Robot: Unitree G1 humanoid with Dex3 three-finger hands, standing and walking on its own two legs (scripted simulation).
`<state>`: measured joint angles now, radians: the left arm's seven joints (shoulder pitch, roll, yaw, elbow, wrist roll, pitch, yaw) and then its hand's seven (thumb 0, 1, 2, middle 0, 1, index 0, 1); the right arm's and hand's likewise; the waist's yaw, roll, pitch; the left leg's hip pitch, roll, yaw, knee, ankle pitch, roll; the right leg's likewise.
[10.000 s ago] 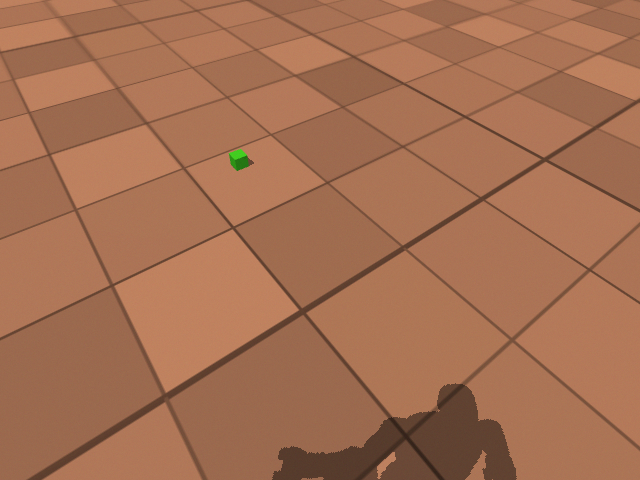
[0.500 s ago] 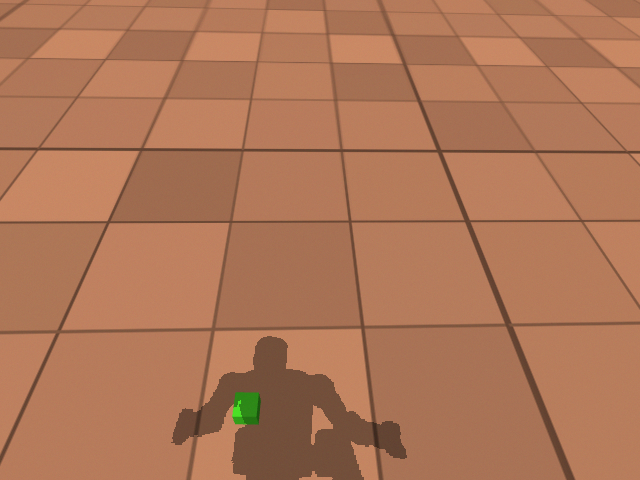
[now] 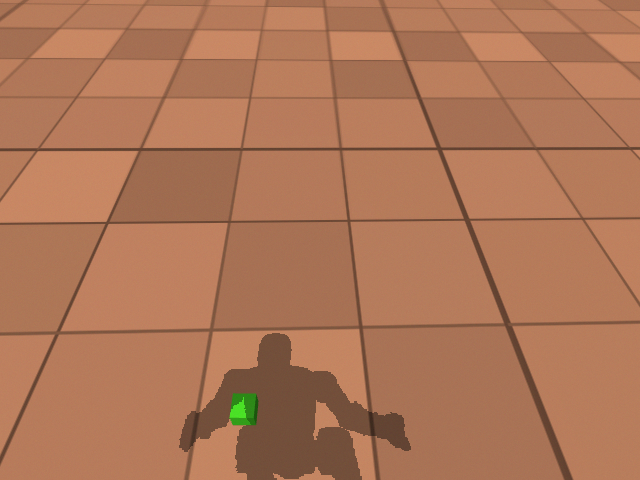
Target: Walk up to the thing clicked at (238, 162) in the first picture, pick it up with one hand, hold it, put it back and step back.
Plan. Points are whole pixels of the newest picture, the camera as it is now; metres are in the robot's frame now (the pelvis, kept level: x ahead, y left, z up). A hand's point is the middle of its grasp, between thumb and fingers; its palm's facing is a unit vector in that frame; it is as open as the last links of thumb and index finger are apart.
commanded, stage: stand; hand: left
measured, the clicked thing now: (244, 409) +0.45 +0.23 -0.75
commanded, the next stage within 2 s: walk up in 1.60 s
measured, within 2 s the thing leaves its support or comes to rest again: neither
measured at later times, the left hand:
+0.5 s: hand out of the picture +0.08 +0.25 -0.16, palm faces -0.03 -0.94 -0.34, open 7.4 cm
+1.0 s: hand out of the picture +0.09 +0.25 -0.16, palm faces -0.03 -0.94 -0.35, open 7.4 cm
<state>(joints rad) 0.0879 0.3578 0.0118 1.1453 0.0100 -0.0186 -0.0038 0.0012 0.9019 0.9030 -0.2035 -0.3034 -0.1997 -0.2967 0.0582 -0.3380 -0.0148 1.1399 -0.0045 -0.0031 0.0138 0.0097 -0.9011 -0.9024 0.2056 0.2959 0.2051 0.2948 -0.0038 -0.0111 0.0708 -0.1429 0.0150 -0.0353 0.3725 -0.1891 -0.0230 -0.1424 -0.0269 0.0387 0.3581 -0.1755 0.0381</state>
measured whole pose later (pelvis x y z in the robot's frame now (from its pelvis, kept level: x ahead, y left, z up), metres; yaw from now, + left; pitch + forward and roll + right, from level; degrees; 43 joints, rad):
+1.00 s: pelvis +0.01 -0.01 +0.00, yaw +0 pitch -2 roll +0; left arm 0.11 0.36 0.01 1.12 0.01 -0.01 -0.01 0.00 0.90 0.90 -0.20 -0.30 -0.20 -0.30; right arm 0.09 -0.35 0.00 1.14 -0.01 -0.01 0.01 0.01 -0.90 -0.90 0.21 0.30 0.21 0.29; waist 0.00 0.00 0.06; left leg -0.12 0.03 -0.04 0.34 -0.19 -0.04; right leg -0.13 -0.02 0.03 0.35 -0.19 0.02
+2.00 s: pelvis +0.03 -0.02 +0.00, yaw +1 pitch -2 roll +0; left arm 0.13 0.35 0.06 1.10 0.02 0.02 -0.02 0.00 0.90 0.90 -0.20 -0.30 -0.20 -0.30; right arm 0.15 -0.36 -0.01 1.09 -0.02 -0.03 -0.01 0.01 -0.90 -0.90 0.21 0.30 0.21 0.29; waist 0.00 -0.01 0.05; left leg -0.12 0.04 -0.05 0.38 -0.23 -0.05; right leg -0.13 0.00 0.02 0.40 -0.24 0.01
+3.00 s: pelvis +0.02 -0.02 +0.00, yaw +0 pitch -3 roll +0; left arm 0.11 0.35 0.02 1.10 0.01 0.00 -0.01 0.00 0.90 0.90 -0.20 -0.30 -0.20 -0.30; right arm 0.13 -0.35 0.01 1.08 -0.01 -0.01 0.00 0.01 -0.90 -0.90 0.21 0.30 0.21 0.29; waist 0.00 0.00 0.07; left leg -0.10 0.04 -0.05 0.35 -0.21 -0.05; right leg -0.11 0.00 0.02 0.36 -0.21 0.01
